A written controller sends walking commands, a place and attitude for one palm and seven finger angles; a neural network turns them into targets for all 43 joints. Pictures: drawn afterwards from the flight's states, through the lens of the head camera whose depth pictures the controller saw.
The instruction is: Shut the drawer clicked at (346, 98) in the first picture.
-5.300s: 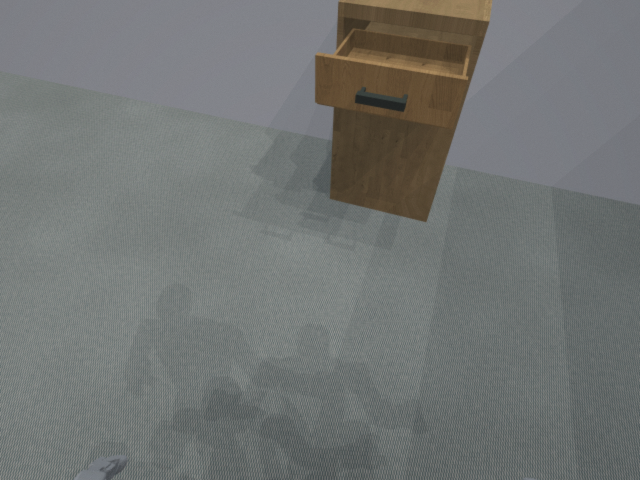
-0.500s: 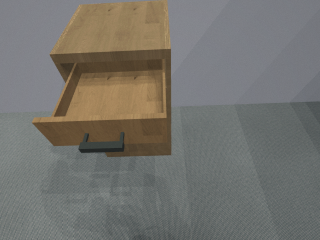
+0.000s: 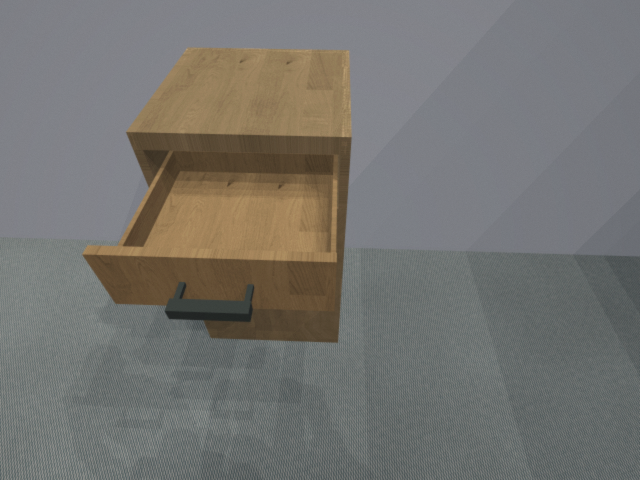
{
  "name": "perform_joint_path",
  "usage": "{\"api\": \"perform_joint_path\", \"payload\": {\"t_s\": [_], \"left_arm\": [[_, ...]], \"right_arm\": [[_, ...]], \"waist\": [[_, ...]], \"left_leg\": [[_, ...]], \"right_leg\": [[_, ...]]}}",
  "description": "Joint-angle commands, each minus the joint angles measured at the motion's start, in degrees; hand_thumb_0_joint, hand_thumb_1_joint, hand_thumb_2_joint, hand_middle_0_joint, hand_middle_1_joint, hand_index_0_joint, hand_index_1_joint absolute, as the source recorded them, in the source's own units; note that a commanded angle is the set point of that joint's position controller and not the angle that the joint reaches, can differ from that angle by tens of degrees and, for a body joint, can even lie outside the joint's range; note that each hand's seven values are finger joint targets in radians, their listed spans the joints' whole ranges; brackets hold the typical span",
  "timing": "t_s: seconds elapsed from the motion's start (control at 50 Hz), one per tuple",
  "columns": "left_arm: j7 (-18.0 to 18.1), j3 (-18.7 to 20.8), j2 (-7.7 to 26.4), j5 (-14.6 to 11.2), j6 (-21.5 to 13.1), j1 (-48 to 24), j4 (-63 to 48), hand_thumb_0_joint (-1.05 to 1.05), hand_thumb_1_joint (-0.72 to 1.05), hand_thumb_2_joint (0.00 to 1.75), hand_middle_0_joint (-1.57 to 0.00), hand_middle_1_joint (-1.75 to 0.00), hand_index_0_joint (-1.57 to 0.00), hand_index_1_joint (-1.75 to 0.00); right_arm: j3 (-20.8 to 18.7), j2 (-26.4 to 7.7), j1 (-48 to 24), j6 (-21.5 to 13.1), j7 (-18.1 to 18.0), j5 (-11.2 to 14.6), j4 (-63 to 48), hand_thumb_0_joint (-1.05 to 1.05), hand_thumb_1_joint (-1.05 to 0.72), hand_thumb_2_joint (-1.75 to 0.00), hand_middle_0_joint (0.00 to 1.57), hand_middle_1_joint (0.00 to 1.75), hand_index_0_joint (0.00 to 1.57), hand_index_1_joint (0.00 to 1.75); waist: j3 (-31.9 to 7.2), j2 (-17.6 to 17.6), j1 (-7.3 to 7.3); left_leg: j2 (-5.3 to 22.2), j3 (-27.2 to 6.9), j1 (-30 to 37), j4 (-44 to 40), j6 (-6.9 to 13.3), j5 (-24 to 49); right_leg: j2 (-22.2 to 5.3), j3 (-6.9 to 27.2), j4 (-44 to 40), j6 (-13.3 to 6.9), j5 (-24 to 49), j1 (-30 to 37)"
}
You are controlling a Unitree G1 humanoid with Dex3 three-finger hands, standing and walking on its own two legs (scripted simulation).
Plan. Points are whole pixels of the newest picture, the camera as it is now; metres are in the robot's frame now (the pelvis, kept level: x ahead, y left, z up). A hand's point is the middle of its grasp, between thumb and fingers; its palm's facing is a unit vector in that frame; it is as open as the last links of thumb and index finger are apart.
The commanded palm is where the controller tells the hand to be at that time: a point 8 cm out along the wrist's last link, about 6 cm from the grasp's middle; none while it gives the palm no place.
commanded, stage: shuffle to correct the standing spot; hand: left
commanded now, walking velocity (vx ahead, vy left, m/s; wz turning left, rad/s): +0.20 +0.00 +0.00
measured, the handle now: (212, 299) +0.40 +0.20 -0.06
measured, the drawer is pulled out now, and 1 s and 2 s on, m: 0.29 0.29 0.29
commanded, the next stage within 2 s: come to a stop and stand still in 0.38 s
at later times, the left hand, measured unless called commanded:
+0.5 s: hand out of the picture +0.07 +0.17 -0.18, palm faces +0.04 -0.98 -0.20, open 7.3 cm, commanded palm none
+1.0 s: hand out of the picture +0.11 +0.19 -0.18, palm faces +0.00 -0.97 -0.23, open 7.3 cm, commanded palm none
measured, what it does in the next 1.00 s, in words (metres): steps on the spot: left foot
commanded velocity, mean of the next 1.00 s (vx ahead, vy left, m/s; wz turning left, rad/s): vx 0.02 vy -0.02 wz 0.00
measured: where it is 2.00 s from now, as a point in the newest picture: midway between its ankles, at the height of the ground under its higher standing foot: outside the picture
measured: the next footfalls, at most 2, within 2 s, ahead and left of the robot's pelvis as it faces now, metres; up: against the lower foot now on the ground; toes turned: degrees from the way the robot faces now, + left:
left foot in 0.70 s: +0.21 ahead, +0.14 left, +0.00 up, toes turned +3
left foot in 1.20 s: +0.11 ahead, +0.12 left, +0.00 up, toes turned -1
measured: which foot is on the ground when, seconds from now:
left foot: down 0.00-0.46, up 0.48-0.68, down 0.70-1.00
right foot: down 0.00-1.00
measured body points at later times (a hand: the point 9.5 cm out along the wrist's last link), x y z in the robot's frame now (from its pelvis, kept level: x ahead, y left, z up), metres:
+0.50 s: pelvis +0.07 +0.01 -0.02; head +0.09 -0.01 +0.43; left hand +0.07 +0.22 -0.17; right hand -0.01 -0.18 -0.18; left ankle +0.00 +0.10 -0.73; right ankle +0.05 -0.08 -0.74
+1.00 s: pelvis +0.09 +0.01 -0.01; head +0.14 +0.00 +0.43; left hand +0.11 +0.24 -0.16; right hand +0.15 -0.21 -0.17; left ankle +0.17 +0.14 -0.74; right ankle +0.05 -0.08 -0.74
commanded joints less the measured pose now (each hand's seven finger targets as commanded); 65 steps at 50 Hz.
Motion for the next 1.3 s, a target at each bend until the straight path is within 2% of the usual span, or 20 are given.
{"api": "perform_joint_path", "payload": {"t_s": [0.0,0.08,0.18,0.28,0.34,0.38,0.4,0.44,0.48,0.56,0.64,0.7,0.78,0.88,0.94,0.98,1.02,1.08,1.18,1.28], "left_arm": [[0.08,1.43,6.08,0.59,-0.2,4.18,-2.01,0.0,0.9,0.9,-0.2,-0.3,-0.2,-0.3],[-0.09,2.57,7.27,0.55,0.08,5.59,-2.48,0.0,0.9,0.9,-0.2,-0.3,-0.2,-0.3],[-0.34,3.07,6.28,0.55,-0.13,5.99,-3.21,0.0,0.9,0.9,-0.2,-0.3,-0.2,-0.3],[-0.85,1.93,2.25,1.18,-1.18,3.8,-3.9,0.0,0.9,0.9,-0.2,-0.3,-0.2,-0.3],[-0.99,1.86,1.54,0.68,-1.37,0.46,-4.73,0.0,0.9,0.9,-0.2,-0.3,-0.2,-0.3],[-1.45,2.2,0.93,0.6,-1.52,2.97,-4.22,0.0,0.9,0.9,-0.2,-0.3,-0.2,-0.3],[-1.51,2.65,0.99,0.69,-1.68,6.98,-3.09,0.0,0.9,0.9,-0.2,-0.3,-0.2,-0.3],[-0.54,4.43,8.53,0.49,-2.42,17.9,0.33,0.0,0.9,0.9,-0.2,-0.3,-0.2,-0.3],[0.58,4.37,8.33,0.31,-2.24,16.48,0.17,0.0,0.9,0.9,-0.2,-0.3,-0.2,-0.3],[0.93,2.82,4.91,1.3,-1.31,3.06,-3.9,0.0,0.9,0.9,-0.2,-0.3,-0.2,-0.3],[0.5,2.55,5.4,0.15,-0.62,2.74,-3.64,0.0,0.9,0.9,-0.2,-0.3,-0.2,-0.3],[0.99,2.55,2.89,0.12,1.18,7.76,-3.94,0.0,0.9,0.9,-0.2,-0.3,-0.2,-0.3],[0.88,2.54,3.98,0.4,2.03,7.69,-4.04,0.0,0.9,0.9,-0.2,-0.3,-0.2,-0.3],[0.49,3.02,5.1,0.65,2.44,6.25,-6.58,0.0,0.9,0.9,-0.2,-0.3,-0.2,-0.3],[0.22,3.22,4.49,0.84,2.8,6.19,-7.67,0.0,0.9,0.9,-0.2,-0.3,-0.2,-0.3],[0.26,3.26,5.11,1.29,2.23,6.91,-7.64,0.0,0.9,0.9,-0.2,-0.3,-0.2,-0.3],[0.3,3.21,8.49,1.28,1.66,2.53,-8.76,0.0,0.9,0.9,-0.2,-0.3,-0.2,-0.3],[0.51,2.9,8.54,1.05,1.34,-2.97,-10.25,0.0,0.9,0.9,-0.2,-0.3,-0.2,-0.3],[0.08,2.08,7.05,0.35,0.4,1.71,-7.61,0.0,0.9,0.9,-0.2,-0.3,-0.2,-0.3],[0.33,2.1,7.57,0.09,-0.01,3.34,-5.21,0.0,0.9,0.9,-0.2,-0.3,-0.2,-0.3]], "right_arm": [[-1.04,-4.52,3.73,-0.28,-0.2,-0.49,-0.91,0.0,-0.9,-0.9,0.2,0.3,0.2,0.3],[-1.26,-3.12,4.72,0.02,0.13,-0.76,-1.17,0.0,-0.9,-0.9,0.2,0.3,0.2,0.3],[-1.33,-2.04,7.15,-1.05,0.15,-0.72,-0.81,0.0,-0.9,-0.9,0.2,0.3,0.2,0.3],[-1.94,-5.76,14.91,-2.74,-1.04,-0.64,2.1,0.0,-0.9,-0.9,0.2,0.3,0.2,0.3],[-1.41,-5.29,15.36,-2.97,-1.41,-1.03,2.32,0.0,-0.9,-0.9,0.2,0.3,0.2,0.3],[-1.28,-5.08,11.32,-2.95,-1.33,-0.8,1.12,0.0,-0.9,-0.9,0.2,0.3,0.2,0.3],[-1.46,-5.37,8.73,-2.96,-1.27,-0.42,0.07,0.0,-0.9,-0.9,0.2,0.3,0.2,0.3],[-1.36,-1.88,4.12,-3.6,-0.49,-0.02,-3.33,0.0,-0.9,-0.9,0.2,0.3,0.2,0.3],[-2.51,-2.82,1.71,-2.7,-0.41,-0.19,-4.6,0.0,-0.9,-0.9,0.2,0.3,0.2,0.3],[-1.75,1.77,2.92,-0.8,0.55,-0.14,-3.32,0.0,-0.9,-0.9,0.2,0.3,0.2,0.3],[-1.1,1.56,7.67,-1.1,-0.01,0.06,-0.33,0.0,-0.9,-0.9,0.2,0.3,0.2,0.3],[-2.43,-6.15,4.25,-1.27,-0.88,-0.04,-2.45,0.0,-0.9,-0.9,0.2,0.3,0.2,0.3],[-2.53,-6.35,-0.52,-0.5,-1.32,0.17,-4.85,0.0,-0.9,-0.9,0.2,0.3,0.2,0.3],[-4.34,-8.98,-0.55,0.2,-1.57,0.05,-7.22,0.0,-0.9,-0.9,0.2,0.3,0.2,0.3],[-4.83,-9.52,-2.65,0.85,-1.14,-0.32,-8.52,0.0,-0.9,-0.9,0.2,0.3,0.2,0.3],[-4.57,-7.42,-4.58,1.31,-0.53,-0.23,-9.42,0.0,-0.9,-0.9,0.2,0.3,0.2,0.3],[-4.06,-3.73,-5.28,2.72,0.22,-0.16,-10.11,0.0,-0.9,-0.9,0.2,0.3,0.2,0.3],[-3.92,-3.16,-3.21,2.91,0.53,-0.38,-7.96,0.0,-0.9,-0.9,0.2,0.3,0.2,0.3],[-2.32,-4.02,-1.12,0.39,-0.07,0.02,-4.95,0.0,-0.9,-0.9,0.2,0.3,0.2,0.3],[-1.42,-4.14,-0.18,-0.13,-0.62,0.11,-2.64,0.0,-0.9,-0.9,0.2,0.3,0.2,0.3]], "waist": [[6.08,-1.83,0.19],[8.42,-6.38,0.15],[9.38,-2.03,-0.33],[5.87,11.36,-1.92],[5.82,7.17,-2.11],[4.15,3.71,0.49],[2.48,1.41,2.72],[-0.89,-16.77,6.17],[1.91,-7.23,5.19],[6.77,-7.09,-0.88],[2.03,-5.17,-1.92],[1.7,4.92,1.42],[5.38,9.28,2.01],[-5.68,6.5,0.76],[-7.15,6.82,1.21],[-4.64,-0.52,2.0],[1.6,-13.57,0.52],[3.68,-8.64,-1.35],[2.13,-3.36,0.43],[0.23,0.49,1.36]], "left_leg": [[3.9,-4.61,-5.29,-2.91,0.76,-9.26],[1.58,-1.68,-8.54,2.59,0.65,-10.64],[1.96,-1.79,-7.33,1.61,1.39,-9.12],[14.32,-16.57,3.52,-6.93,8.95,9.36],[17.39,-16.33,7.85,-4.42,12.65,29.59],[14.17,-10.51,2.81,-0.53,10.23,27.84],[10.71,-6.79,-3.7,4.64,7.6,23.74],[-0.29,4.42,-25.44,26.57,1.48,-10.17],[2.15,-1.91,-30.22,40.78,0.82,-20.87],[4.43,-1.68,-15.67,24.41,-0.49,-14.44],[1.26,1.31,1.19,2.59,-1.61,10.9],[13.59,-10.08,-0.39,-0.2,4.45,32.89],[13.41,-11.03,-5.29,-3.47,6.01,34.15],[15.52,-10.83,4.3,-0.5,7.54,37.77],[15.62,-9.87,0.71,-0.97,7.54,24.87],[10.59,-7.27,-6.08,1.39,3.68,6.38],[1.7,-1.04,-9.66,9.9,-1.41,-7.23],[2.08,-2.83,-5.55,17.57,-1.38,-6.75],[5.19,-5.56,-1.23,-0.33,-0.16,12.11],[5.88,-4.94,-0.76,-1.23,-0.61,13.52]], "right_leg": [[-7.47,9.75,-8.13,-1.7,-12.69,-4.5],[-9.9,13.81,-11.7,-3.87,-22.77,-6.74],[-8.58,11.43,-7.12,-4.78,-18.2,-8.35],[-0.54,-1.7,14.17,-1.25,-6.61,-14.68],[-2.14,-1.13,18.76,-1.02,-16.73,-19.22],[-2.19,-1.57,8.61,-1.24,-10.04,-9.69],[-2.3,-0.5,3.23,-1.7,-0.22,0.08],[-20.21,22.98,-5.45,-9.72,24.15,19.56],[-24.72,26.85,-7.75,-16.84,22.34,15.02],[-16.43,8.48,-7.16,-9.34,29.83,-3.52],[-8.36,2.68,1.76,-2.87,24.46,-4.86],[-4.32,1.77,4.67,1.75,-1.28,-5.27],[-3.91,1.91,6.3,1.98,-1.39,-3.07],[-3.26,1.61,10.01,2.17,-4.93,-5.5],[-3.12,1.69,9.67,1.73,-8.64,-4.75],[-4.92,6.05,-0.13,0.83,-0.63,-2.19],[-14.93,16.63,-10.13,-4.09,-4.2,-9.06],[-14.96,14.78,-11.53,-7.09,-3.56,-15.18],[-7.75,8.16,-2.36,-1.2,14.88,-4.94],[-7.45,7.78,-3.52,0.64,19.99,1.11]]}}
